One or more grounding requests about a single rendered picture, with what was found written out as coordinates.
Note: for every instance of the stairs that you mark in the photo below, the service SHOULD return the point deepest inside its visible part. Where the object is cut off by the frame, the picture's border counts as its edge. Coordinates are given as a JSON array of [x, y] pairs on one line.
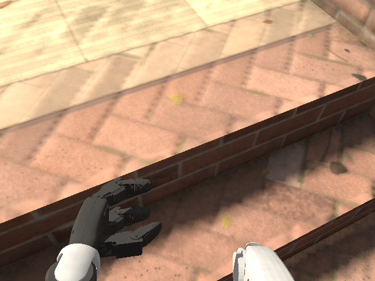
[[301, 183]]

